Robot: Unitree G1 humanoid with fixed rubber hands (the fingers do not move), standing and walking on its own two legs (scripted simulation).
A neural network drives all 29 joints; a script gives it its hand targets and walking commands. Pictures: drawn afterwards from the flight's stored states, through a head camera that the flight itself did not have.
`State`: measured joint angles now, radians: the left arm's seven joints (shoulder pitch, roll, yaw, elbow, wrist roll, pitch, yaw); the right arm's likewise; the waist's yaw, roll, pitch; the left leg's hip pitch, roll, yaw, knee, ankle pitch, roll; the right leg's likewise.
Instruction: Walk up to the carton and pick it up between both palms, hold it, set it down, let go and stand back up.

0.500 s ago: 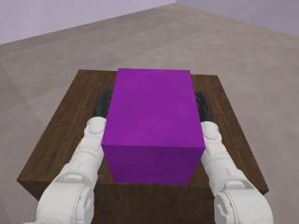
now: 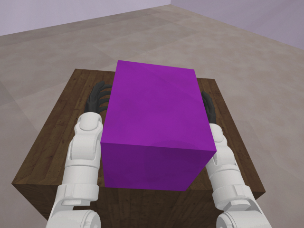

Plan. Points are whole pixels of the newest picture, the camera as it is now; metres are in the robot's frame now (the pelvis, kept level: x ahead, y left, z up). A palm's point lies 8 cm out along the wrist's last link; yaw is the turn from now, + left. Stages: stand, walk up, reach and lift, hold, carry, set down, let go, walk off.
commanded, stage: reach and lift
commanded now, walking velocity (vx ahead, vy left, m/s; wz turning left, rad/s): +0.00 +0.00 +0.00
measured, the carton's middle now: (151, 125) +0.35 -0.02 +0.12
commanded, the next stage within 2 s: hold in 1.04 s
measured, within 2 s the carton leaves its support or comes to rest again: neither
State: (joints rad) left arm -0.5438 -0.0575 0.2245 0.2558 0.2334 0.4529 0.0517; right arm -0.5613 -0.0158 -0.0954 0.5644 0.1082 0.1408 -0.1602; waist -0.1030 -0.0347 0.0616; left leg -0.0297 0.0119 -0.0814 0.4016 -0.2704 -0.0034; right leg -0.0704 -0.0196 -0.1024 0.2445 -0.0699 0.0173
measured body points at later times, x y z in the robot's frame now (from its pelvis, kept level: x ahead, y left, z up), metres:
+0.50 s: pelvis -0.01 +0.00 +0.00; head -0.03 +0.02 +0.45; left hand +0.39 +0.12 +0.17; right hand +0.36 -0.18 +0.15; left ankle -0.02 +0.12 -0.75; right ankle +0.05 -0.13 -0.75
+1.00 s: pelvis -0.01 +0.00 +0.00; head -0.03 +0.01 +0.45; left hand +0.38 +0.12 +0.19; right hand +0.36 -0.18 +0.16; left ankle -0.02 +0.12 -0.75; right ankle +0.05 -0.13 -0.75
